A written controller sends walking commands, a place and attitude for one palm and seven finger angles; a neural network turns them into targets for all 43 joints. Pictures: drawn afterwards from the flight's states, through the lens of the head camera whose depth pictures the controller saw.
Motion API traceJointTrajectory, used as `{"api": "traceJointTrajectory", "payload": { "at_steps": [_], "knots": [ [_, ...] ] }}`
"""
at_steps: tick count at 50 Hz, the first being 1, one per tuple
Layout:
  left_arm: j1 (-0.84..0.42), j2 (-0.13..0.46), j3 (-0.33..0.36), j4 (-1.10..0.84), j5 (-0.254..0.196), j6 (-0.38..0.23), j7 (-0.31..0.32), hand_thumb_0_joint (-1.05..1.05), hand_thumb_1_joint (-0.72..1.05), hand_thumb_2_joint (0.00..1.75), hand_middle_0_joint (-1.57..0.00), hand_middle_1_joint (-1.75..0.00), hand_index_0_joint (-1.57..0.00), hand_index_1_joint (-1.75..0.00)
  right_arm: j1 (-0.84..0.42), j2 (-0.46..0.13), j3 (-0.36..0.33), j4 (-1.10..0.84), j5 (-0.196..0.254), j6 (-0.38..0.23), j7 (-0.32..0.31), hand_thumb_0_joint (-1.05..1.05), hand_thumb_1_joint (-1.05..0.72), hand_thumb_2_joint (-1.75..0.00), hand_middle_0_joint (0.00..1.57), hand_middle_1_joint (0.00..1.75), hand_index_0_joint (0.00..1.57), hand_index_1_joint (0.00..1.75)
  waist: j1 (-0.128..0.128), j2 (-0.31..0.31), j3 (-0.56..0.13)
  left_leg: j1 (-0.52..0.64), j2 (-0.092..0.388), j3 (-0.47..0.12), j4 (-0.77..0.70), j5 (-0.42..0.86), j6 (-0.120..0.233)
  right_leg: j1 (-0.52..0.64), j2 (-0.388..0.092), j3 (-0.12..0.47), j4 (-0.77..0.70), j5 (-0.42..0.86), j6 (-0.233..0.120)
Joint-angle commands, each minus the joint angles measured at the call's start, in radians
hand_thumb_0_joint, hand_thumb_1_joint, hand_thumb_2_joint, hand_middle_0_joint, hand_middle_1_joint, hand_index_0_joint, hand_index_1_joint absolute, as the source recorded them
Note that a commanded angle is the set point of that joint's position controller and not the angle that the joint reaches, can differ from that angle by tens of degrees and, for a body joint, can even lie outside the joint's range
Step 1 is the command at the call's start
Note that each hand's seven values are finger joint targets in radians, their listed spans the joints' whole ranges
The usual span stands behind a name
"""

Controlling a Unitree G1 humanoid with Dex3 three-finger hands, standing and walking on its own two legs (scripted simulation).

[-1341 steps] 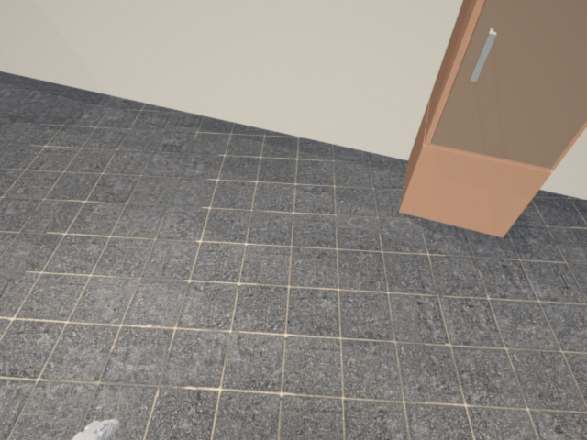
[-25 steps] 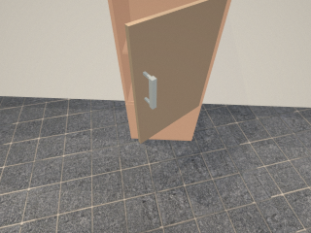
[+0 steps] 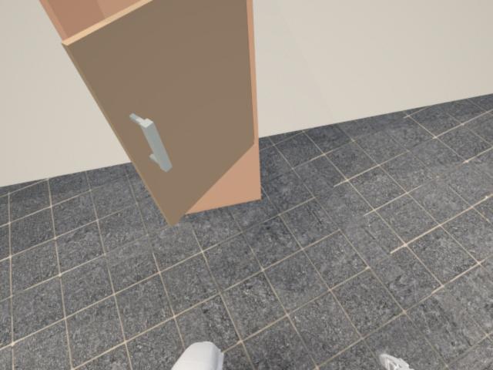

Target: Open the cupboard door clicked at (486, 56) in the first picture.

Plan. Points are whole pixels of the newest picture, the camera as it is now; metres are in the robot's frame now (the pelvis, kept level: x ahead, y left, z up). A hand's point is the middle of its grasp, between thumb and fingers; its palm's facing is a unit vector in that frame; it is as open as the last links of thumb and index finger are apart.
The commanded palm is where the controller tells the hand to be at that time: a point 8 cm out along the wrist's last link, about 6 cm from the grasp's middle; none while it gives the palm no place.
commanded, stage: walk to a spot facing it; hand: left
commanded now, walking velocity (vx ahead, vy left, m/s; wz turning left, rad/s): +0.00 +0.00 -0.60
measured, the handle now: (151, 143) +0.53 +0.26 +0.00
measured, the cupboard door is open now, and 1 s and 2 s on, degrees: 41 41 41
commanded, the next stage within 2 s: none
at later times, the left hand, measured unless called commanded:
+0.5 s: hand out of the picture +0.11 +0.28 -0.18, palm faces -0.18 -0.96 -0.23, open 7.3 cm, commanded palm none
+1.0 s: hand (196, 316) +0.22 +0.14 -0.16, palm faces -0.58 -0.77 -0.26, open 7.3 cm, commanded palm none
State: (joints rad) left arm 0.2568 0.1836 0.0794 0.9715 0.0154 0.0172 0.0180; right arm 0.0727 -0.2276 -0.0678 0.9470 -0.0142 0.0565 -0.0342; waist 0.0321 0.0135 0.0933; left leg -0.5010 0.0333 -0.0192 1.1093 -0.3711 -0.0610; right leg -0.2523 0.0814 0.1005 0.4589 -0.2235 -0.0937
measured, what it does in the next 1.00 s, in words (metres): steps on the spot, turning right: left foot, then right foot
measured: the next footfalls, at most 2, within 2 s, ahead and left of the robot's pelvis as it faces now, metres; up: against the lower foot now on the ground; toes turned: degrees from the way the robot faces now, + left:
left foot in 0.40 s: +0.09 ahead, +0.16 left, +0.00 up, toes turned -15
right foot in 0.84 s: -0.02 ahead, -0.06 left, +0.00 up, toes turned -34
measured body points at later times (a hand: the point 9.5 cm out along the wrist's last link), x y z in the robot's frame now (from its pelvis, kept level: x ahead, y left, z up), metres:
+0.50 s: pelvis +0.02 +0.07 -0.01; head +0.08 +0.10 +0.44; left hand +0.12 +0.33 -0.17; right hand +0.07 -0.19 -0.13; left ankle +0.05 +0.17 -0.74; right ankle -0.03 -0.06 -0.68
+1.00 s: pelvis +0.01 +0.04 -0.01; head +0.05 +0.00 +0.44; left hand +0.25 +0.18 -0.14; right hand -0.12 -0.18 -0.16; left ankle +0.08 +0.18 -0.67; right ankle -0.05 -0.03 -0.74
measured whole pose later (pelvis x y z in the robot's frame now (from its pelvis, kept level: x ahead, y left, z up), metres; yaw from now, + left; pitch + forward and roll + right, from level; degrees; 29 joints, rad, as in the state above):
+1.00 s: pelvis +0.01 +0.04 -0.01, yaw -36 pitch +1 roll +1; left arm 0.13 0.21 0.06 0.88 0.02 0.03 0.01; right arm 0.24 -0.24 -0.06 0.94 -0.01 0.06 -0.03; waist -0.03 0.01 0.11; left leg -0.48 0.08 0.05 1.07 -0.46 -0.07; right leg -0.27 0.03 0.04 0.54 -0.28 -0.04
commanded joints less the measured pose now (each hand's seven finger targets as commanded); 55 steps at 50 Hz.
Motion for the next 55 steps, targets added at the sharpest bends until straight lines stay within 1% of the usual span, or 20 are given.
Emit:
{"api": "traceJointTrajectory", "payload": {
  "at_steps": [1, 13, 17, 18, 19, 20, 22, 24, 26, 34, 38, 40, 41, 42, 43, 44, 45, 48, 51, 55],
  "knots": [
    [0.117, 0.187, 0.048, -0.048, 0.003, -0.009, 0.014, 0.00, 0.90, 0.90, -0.20, -0.30, -0.20, -0.30, -0.014, -0.073, -0.015, -0.081, 0.002, -0.011, -0.010, 0.00, -0.90, -0.90, 0.20, 0.30, 0.20, 0.30, 0.022, -0.142, -0.143, -0.146, 0.006, -0.032, 0.012, 0.022, -0.013, 0.275, -0.244, 0.294, -0.084, 0.539, 0.011],
    [0.076, 0.227, 0.054, -0.107, 0.018, -0.003, 0.010, 0.00, 0.90, 0.90, -0.20, -0.30, -0.20, -0.30, -0.073, -0.060, -0.006, -0.161, 0.016, -0.035, -0.001, 0.00, -0.90, -0.90, 0.20, 0.30, 0.20, 0.30, 0.015, -0.112, -0.128, 0.013, -0.033, -0.045, -0.250, -0.044, 0.008, 0.116, -0.249, 0.454, -0.074, 0.390, -0.115],
    [-0.003, 0.220, 0.049, -0.130, 0.010, 0.005, 0.005, 0.00, 0.90, 0.90, -0.20, -0.30, -0.20, -0.30, 0.088, -0.077, -0.011, -0.126, 0.022, -0.053, -0.007, 0.00, -0.90, -0.90, 0.20, 0.30, 0.20, 0.30, -0.057, -0.103, -0.157, 0.359, -0.043, -0.039, -0.600, 0.122, 0.023, -0.096, -0.163, 0.400, -0.008, 0.229, -0.022],
    [0.002, 0.181, 0.039, -0.137, 0.001, 0.005, 0.002, 0.00, 0.90, 0.90, -0.20, -0.30, -0.20, -0.30, 0.136, -0.128, -0.016, -0.116, 0.017, -0.064, -0.016, 0.00, -0.90, -0.90, 0.20, 0.30, 0.20, 0.30, -0.070, 0.015, -0.177, 0.494, 0.074, -0.148, -0.734, 0.103, 0.056, -0.214, -0.078, 0.319, 0.076, 0.049, 0.024],
    [0.056, 0.134, 0.031, -0.140, -0.010, 0.003, -0.010, 0.00, 0.90, 0.90, -0.20, -0.30, -0.20, -0.30, 0.151, -0.221, -0.033, -0.128, 0.005, -0.072, -0.017, 0.00, -0.90, -0.90, 0.20, 0.30, 0.20, 0.30, -0.053, 0.295, -0.217, 0.572, 0.346, -0.439, -0.844, 0.126, 0.151, -0.341, 0.046, 0.131, 0.299, -0.334, 0.086],
    [0.013, 0.168, 0.033, -0.150, 0.002, 0.003, -0.016, 0.00, 0.90, 0.90, -0.20, -0.30, -0.20, -0.30, 0.176, -0.239, -0.028, -0.138, -0.005, -0.065, -0.022, 0.00, -0.90, -0.90, 0.20, 0.30, 0.20, 0.30, -0.064, 0.229, -0.168, 0.478, 0.466, -0.522, -0.848, 0.233, 0.244, -0.357, 0.003, 0.020, 0.499, -0.411, 0.122],
    [0.016, 0.169, 0.044, -0.136, 0.023, 0.007, -0.033, 0.00, 0.90, 0.90, -0.20, -0.30, -0.20, -0.30, 0.121, -0.176, -0.008, -0.154, -0.024, -0.068, -0.024, 0.00, -0.90, -0.90, 0.20, 0.30, 0.20, 0.30, -0.022, 0.067, -0.117, 0.332, 0.372, -0.357, -0.843, 0.294, 0.244, -0.332, -0.034, -0.012, 0.698, -0.297, 0.143],
    [0.022, 0.154, 0.043, -0.117, 0.019, 0.017, -0.041, 0.00, 0.90, 0.90, -0.20, -0.30, -0.20, -0.30, 0.089, -0.143, 0.010, -0.161, -0.017, -0.068, -0.023, 0.00, -0.90, -0.90, 0.20, 0.30, 0.20, 0.30, 0.000, 0.184, -0.107, 0.284, 0.282, -0.171, -0.797, 0.406, 0.186, -0.332, -0.071, -0.028, 0.777, -0.215, 0.152],
    [0.011, 0.131, 0.034, -0.124, 0.011, 0.023, -0.048, 0.00, 0.90, 0.90, -0.20, -0.30, -0.20, -0.30, 0.125, -0.130, 0.011, -0.143, -0.017, -0.074, -0.022, 0.00, -0.90, -0.90, 0.20, 0.30, 0.20, 0.30, -0.003, 0.162, -0.120, 0.347, 0.239, -0.065, -0.771, 0.554, 0.171, -0.350, -0.077, -0.057, 0.769, -0.166, 0.160],
    [-0.128, 0.104, 0.005, -0.152, 0.007, 0.023, -0.058, 0.00, 0.90, 0.90, -0.20, -0.30, -0.20, -0.30, 0.272, -0.165, -0.009, -0.072, -0.017, -0.069, -0.008, 0.00, -0.90, -0.90, 0.20, 0.30, 0.20, 0.30, -0.073, 0.194, -0.116, 0.424, 0.272, 0.048, -0.725, 0.638, 0.179, -0.246, -0.104, -0.170, 0.417, -0.190, 0.147],
    [-0.117, 0.115, 0.004, -0.149, 0.003, 0.017, -0.053, 0.00, 0.90, 0.90, -0.20, -0.30, -0.20, -0.30, 0.265, -0.186, -0.019, -0.066, -0.017, -0.066, -0.002, 0.00, -0.90, -0.90, 0.20, 0.30, 0.20, 0.30, -0.059, 0.205, -0.127, 0.381, 0.309, 0.064, -0.673, 0.603, 0.166, -0.097, -0.094, -0.182, 0.215, -0.176, 0.105],
    [-0.021, 0.152, 0.015, -0.122, 0.007, 0.007, -0.047, 0.00, 0.90, 0.90, -0.20, -0.30, -0.20, -0.30, 0.234, -0.185, -0.022, -0.073, -0.007, -0.063, 0.003, 0.00, -0.90, -0.90, 0.20, 0.30, 0.20, 0.30, 0.001, 0.097, -0.164, 0.284, 0.268, 0.129, -0.533, 0.484, 0.093, 0.119, -0.105, -0.166, -0.013, 0.060, 0.077],
    [0.043, 0.245, 0.031, -0.103, 0.017, -0.004, -0.032, 0.00, 0.90, 0.90, -0.20, -0.30, -0.20, -0.30, 0.236, -0.129, -0.014, -0.091, 0.006, -0.060, 0.009, 0.00, -0.90, -0.90, 0.20, 0.30, 0.20, 0.30, 0.027, -0.130, -0.213, 0.101, 0.174, 0.221, -0.336, 0.228, 0.027, 0.308, -0.296, 0.077, -0.087, 0.314, 0.010],
    [0.098, 0.333, 0.051, -0.086, 0.013, -0.007, -0.016, 0.00, 0.90, 0.90, -0.20, -0.30, -0.20, -0.30, 0.158, -0.078, 0.005, -0.140, 0.004, -0.055, 0.009, 0.00, -0.90, -0.90, 0.20, 0.30, 0.20, 0.30, 0.068, -0.338, -0.185, -0.105, 0.039, 0.203, -0.111, -0.297, -0.013, 0.340, -0.484, 0.330, -0.082, 0.709, -0.108],
    [0.112, 0.329, 0.049, -0.083, 0.003, -0.006, -0.004, 0.00, 0.90, 0.90, -0.20, -0.30, -0.20, -0.30, 0.161, -0.107, 0.003, -0.132, 0.005, -0.043, 0.000, 0.00, -0.90, -0.90, 0.20, 0.30, 0.20, 0.30, 0.071, -0.280, -0.200, -0.125, 0.058, 0.065, 0.004, -0.286, -0.001, 0.325, -0.491, 0.300, -0.064, 0.677, -0.163],
    [0.060, 0.280, 0.047, -0.094, 0.003, 0.000, 0.006, 0.00, 0.90, 0.90, -0.20, -0.30, -0.20, -0.30, 0.151, -0.096, -0.003, -0.127, 0.006, -0.037, 0.002, 0.00, -0.90, -0.90, 0.20, 0.30, 0.20, 0.30, 0.047, -0.222, -0.155, -0.143, 0.079, 0.038, 0.030, -0.206, 0.001, 0.280, -0.431, 0.245, -0.070, 0.546, -0.151],
    [-0.006, 0.260, 0.046, -0.114, 0.008, 0.004, 0.012, 0.00, 0.90, 0.90, -0.20, -0.30, -0.20, -0.30, 0.151, -0.093, -0.004, -0.111, 0.006, -0.032, 0.001, 0.00, -0.90, -0.90, 0.20, 0.30, 0.20, 0.30, 0.017, -0.270, -0.138, -0.151, 0.086, 0.032, 0.037, -0.155, -0.010, 0.254, -0.372, 0.226, -0.068, 0.494, -0.132],
    [-0.069, 0.226, 0.031, -0.144, 0.005, -0.002, 0.009, 0.00, 0.90, 0.90, -0.20, -0.30, -0.20, -0.30, 0.150, -0.083, -0.007, -0.099, 0.003, -0.022, 0.009, 0.00, -0.90, -0.90, 0.20, 0.30, 0.20, 0.30, -0.021, -0.166, -0.103, -0.053, 0.058, 0.037, -0.008, -0.058, -0.025, 0.115, -0.308, 0.156, -0.077, 0.462, -0.099],
    [-0.068, 0.240, 0.035, -0.150, 0.010, -0.002, 0.002, 0.00, 0.90, 0.90, -0.20, -0.30, -0.20, -0.30, 0.148, -0.063, -0.009, -0.097, 0.003, -0.020, 0.013, 0.00, -0.90, -0.90, 0.20, 0.30, 0.20, 0.30, -0.023, -0.118, -0.110, 0.014, 0.026, 0.052, -0.110, -0.028, -0.025, 0.063, -0.279, 0.185, -0.096, 0.318, -0.096],
    [-0.059, 0.245, 0.042, -0.146, 0.015, -0.001, -0.005, 0.00, 0.90, 0.90, -0.20, -0.30, -0.20, -0.30, 0.135, -0.062, -0.010, -0.123, 0.004, -0.034, 0.013, 0.00, -0.90, -0.90, 0.20, 0.30, 0.20, 0.30, -0.020, -0.170, -0.124, 0.061, 0.005, 0.047, -0.263, -0.050, -0.015, 0.063, -0.273, 0.263, -0.117, 0.121, -0.101]
  ]
}}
